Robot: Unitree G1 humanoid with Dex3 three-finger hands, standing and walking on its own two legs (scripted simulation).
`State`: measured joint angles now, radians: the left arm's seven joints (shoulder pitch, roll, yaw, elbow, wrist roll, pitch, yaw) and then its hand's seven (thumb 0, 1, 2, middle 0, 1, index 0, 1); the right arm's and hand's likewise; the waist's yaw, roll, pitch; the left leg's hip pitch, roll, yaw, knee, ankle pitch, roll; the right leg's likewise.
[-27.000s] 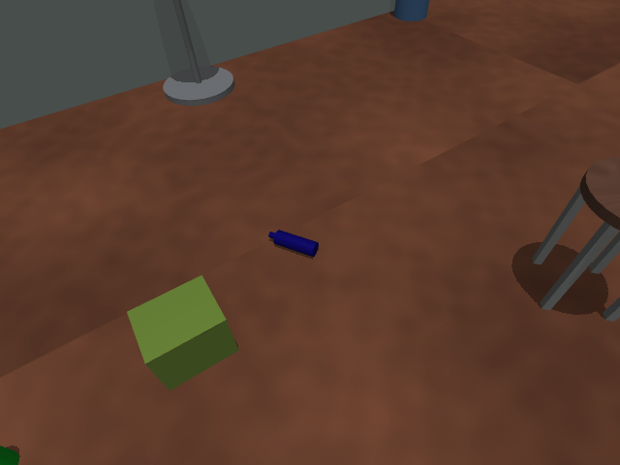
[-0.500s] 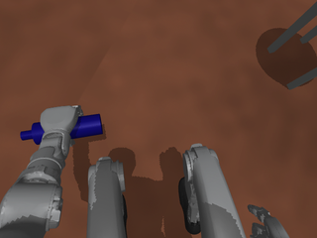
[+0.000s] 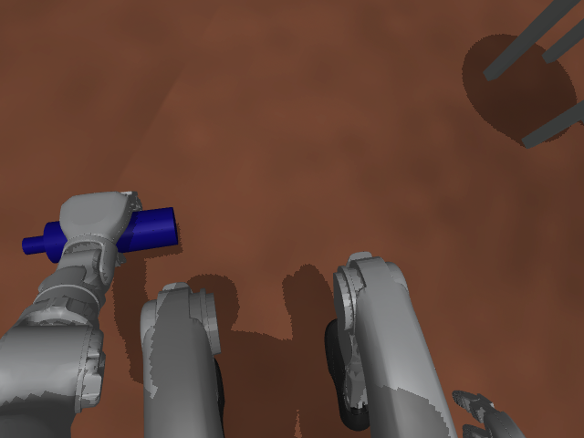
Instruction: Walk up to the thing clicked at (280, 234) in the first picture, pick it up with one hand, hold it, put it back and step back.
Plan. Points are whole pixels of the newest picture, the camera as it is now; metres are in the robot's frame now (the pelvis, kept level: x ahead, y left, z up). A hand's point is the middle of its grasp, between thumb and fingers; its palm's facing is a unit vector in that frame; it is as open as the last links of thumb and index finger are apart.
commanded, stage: lower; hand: left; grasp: from above
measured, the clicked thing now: (104, 235) +0.43 +0.26 -0.21
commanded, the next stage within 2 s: rest in 0.32 s
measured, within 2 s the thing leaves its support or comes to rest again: rests again in 1.46 s
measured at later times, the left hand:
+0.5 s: hand (129, 245) +0.42 +0.24 -0.25, palm faces -0.47 -0.06 -0.88, open 9.3 cm
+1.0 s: hand (134, 243) +0.43 +0.24 -0.29, palm faces -0.49 -0.10 -0.87, open 9.3 cm
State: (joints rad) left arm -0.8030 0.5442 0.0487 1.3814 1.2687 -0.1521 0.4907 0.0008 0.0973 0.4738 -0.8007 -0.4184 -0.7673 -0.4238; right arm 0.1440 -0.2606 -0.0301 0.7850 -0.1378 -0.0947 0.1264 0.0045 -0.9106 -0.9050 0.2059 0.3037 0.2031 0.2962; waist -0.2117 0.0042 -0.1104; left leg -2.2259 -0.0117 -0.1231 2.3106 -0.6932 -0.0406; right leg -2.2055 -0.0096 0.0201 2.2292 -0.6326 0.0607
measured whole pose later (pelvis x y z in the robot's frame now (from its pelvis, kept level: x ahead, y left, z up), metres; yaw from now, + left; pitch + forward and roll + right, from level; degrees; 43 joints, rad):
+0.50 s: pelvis +0.01 +0.00 -0.04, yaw -1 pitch +34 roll -6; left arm -0.82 0.59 0.10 1.49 1.32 -0.21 0.59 0.00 0.10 0.44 -0.83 -0.37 -0.80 -0.38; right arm 0.12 -0.26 -0.01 0.82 -0.19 -0.12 0.18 0.00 -0.91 -0.90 0.21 0.30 0.20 0.30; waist -0.25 -0.02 -0.05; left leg -2.32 -0.02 -0.14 2.45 -0.72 -0.04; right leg -2.29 0.00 0.02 2.35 -0.66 0.07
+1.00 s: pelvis +0.01 +0.00 -0.06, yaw -3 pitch +31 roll -8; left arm -0.87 0.68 0.17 1.63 1.33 -0.25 0.64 0.00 0.11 0.44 -0.82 -0.37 -0.79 -0.39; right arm 0.11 -0.29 0.04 0.84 -0.26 -0.16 0.27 0.00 -0.90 -0.90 0.21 0.30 0.20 0.30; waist -0.29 -0.04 0.02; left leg -2.35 -0.03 -0.20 2.55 -0.75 -0.05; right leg -2.32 0.02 -0.01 2.42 -0.66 0.09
